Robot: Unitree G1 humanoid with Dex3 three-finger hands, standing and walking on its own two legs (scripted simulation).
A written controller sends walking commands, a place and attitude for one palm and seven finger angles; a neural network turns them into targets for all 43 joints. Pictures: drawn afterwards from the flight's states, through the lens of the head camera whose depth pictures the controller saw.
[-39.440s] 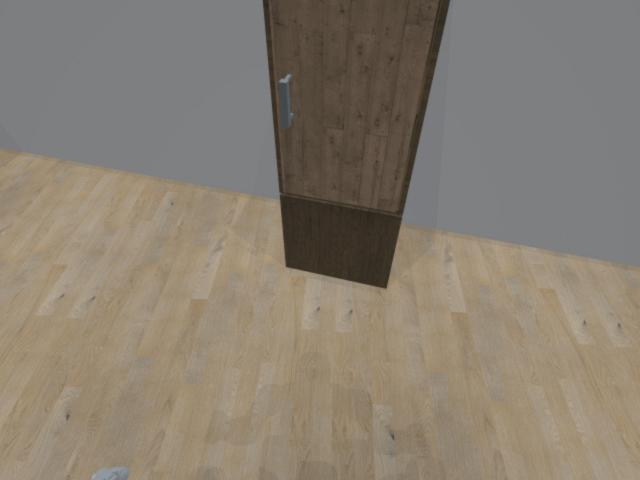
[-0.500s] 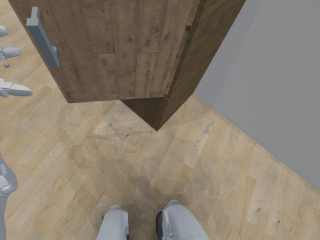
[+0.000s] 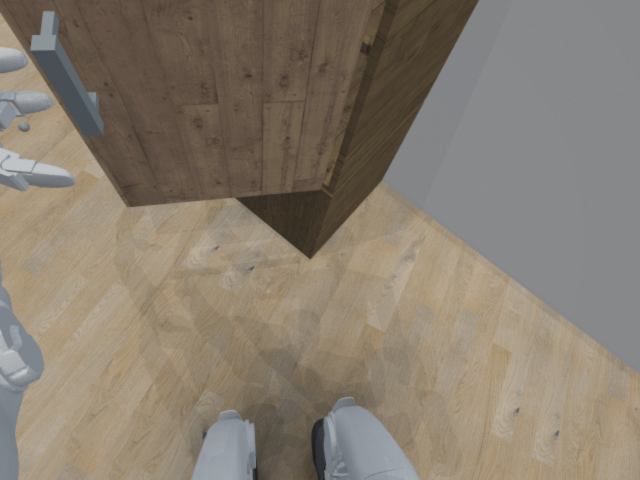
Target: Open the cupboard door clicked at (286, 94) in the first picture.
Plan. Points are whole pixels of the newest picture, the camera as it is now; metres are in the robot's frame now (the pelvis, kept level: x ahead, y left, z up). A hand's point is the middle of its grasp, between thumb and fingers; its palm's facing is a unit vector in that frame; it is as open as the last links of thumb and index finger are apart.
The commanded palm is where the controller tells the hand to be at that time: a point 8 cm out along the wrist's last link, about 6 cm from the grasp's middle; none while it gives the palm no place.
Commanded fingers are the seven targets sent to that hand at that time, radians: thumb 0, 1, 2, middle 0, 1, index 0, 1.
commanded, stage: slide the fingers in behind the handle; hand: left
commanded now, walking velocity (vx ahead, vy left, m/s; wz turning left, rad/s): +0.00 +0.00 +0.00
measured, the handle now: (73, 78) +0.56 +0.24 +0.08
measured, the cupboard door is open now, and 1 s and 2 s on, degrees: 50 50 49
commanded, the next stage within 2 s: close the thumb around the handle in 1.30 s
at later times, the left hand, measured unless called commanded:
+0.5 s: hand (55, 120) +0.51 +0.25 +0.07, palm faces +0.09 -1.00 +0.00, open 14.0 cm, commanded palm +0.48 +0.29 +0.07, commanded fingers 0.00 -0.50 0.30 -0.30 -1.20 -0.30 -1.20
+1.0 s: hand (89, 122) +0.51 +0.22 +0.07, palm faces +0.10 -1.00 -0.01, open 14.0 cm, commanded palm +0.48 +0.27 +0.07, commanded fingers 0.00 -0.50 0.30 -0.30 -1.20 -0.30 -1.20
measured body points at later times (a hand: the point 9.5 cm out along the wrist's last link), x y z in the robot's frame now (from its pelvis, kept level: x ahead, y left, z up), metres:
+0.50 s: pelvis +0.01 +0.00 +0.00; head +0.15 +0.04 +0.43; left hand +0.50 +0.31 +0.07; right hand +0.02 -0.27 -0.10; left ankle +0.00 +0.09 -0.65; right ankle +0.03 -0.12 -0.65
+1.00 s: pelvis +0.01 -0.01 +0.00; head +0.14 +0.02 +0.43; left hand +0.50 +0.28 +0.07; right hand +0.02 -0.27 -0.10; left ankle +0.00 +0.09 -0.65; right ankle +0.03 -0.12 -0.65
